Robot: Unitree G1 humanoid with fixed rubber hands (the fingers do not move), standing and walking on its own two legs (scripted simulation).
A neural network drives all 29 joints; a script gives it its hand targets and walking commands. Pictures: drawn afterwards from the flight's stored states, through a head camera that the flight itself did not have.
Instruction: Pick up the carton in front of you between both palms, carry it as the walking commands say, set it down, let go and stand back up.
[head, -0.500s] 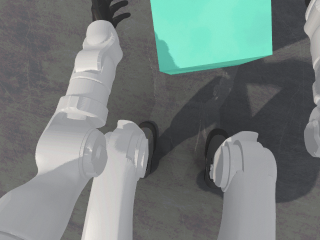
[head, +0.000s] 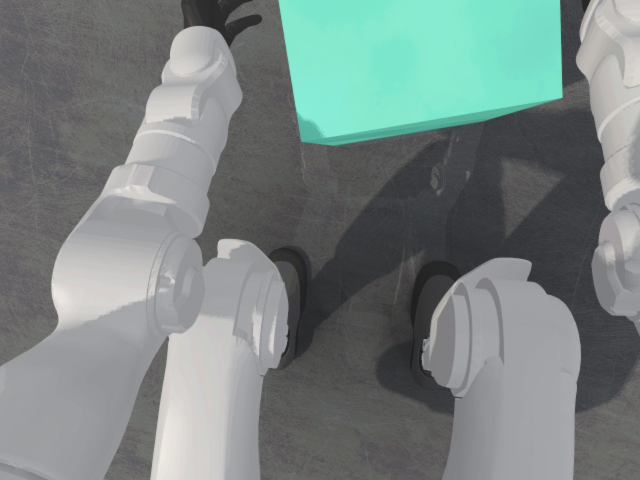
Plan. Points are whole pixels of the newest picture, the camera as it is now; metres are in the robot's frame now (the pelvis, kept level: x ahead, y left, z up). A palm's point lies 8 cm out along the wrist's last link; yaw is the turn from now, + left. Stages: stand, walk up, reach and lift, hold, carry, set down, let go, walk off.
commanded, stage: reach and lift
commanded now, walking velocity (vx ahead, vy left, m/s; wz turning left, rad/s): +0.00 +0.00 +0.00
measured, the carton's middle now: (402, 34) +0.54 -0.05 -0.25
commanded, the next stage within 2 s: none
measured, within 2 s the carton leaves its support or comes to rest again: leaves its support in 0.50 s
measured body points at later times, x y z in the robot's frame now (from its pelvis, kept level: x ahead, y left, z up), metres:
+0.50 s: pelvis +0.00 +0.00 +0.00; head +0.36 -0.06 +0.25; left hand +0.55 +0.11 -0.16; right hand +0.57 -0.20 -0.17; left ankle +0.12 +0.13 -0.34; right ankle +0.11 -0.12 -0.34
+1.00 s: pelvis -0.01 +0.01 +0.09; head +0.26 -0.04 +0.44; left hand +0.51 +0.11 +0.02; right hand +0.51 -0.20 +0.02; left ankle +0.12 +0.14 -0.34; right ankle +0.10 -0.12 -0.34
